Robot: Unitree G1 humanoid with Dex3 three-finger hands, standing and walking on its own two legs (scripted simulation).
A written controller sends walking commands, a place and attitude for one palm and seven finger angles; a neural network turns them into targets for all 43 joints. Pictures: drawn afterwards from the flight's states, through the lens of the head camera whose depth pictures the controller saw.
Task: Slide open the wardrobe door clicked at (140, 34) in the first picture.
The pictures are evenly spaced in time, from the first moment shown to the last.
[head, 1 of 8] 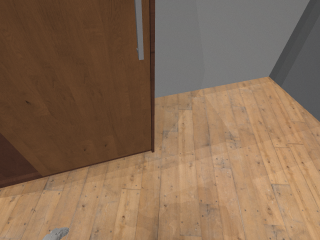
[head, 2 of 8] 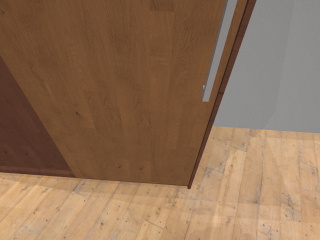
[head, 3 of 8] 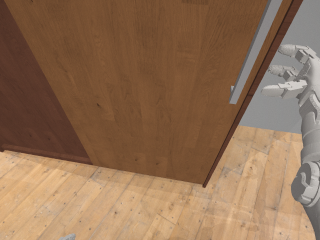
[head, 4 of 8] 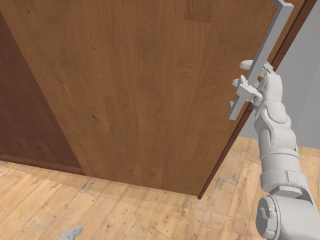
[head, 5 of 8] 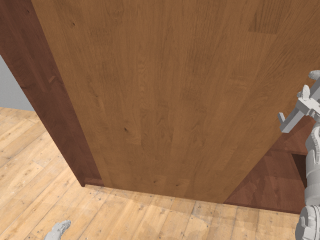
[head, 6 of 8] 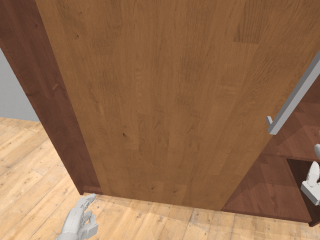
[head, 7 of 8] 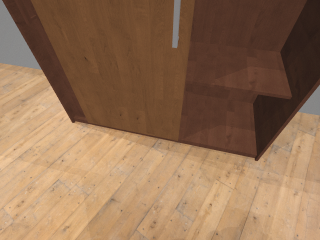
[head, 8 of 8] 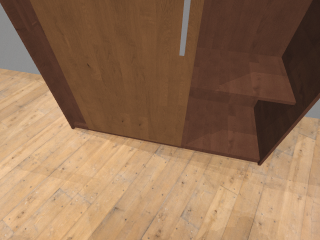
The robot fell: no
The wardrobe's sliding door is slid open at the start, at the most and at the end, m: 0.00 0.56 0.56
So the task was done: yes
